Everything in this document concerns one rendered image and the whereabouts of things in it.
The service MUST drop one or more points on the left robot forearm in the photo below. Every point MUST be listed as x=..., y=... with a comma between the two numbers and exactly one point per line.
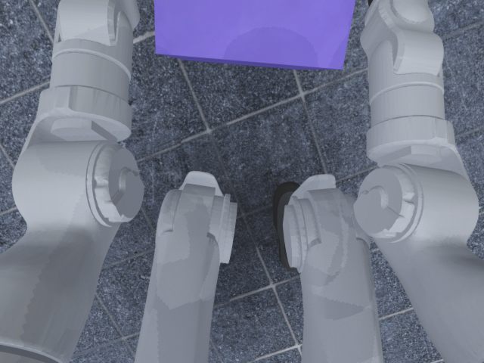
x=87, y=99

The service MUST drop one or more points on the left robot shin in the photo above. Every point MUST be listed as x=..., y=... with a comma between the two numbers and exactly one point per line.
x=170, y=203

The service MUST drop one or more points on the carton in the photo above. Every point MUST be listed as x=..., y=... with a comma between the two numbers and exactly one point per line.
x=286, y=34

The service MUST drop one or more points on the robot right upper arm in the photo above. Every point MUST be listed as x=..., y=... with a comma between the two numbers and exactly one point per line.
x=420, y=218

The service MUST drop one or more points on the robot right foot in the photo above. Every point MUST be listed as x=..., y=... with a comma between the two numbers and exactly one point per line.
x=281, y=198

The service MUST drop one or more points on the right robot forearm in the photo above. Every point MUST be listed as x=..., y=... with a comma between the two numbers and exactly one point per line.
x=406, y=88

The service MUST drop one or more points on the robot left upper arm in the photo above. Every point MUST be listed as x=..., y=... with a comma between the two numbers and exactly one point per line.
x=73, y=195

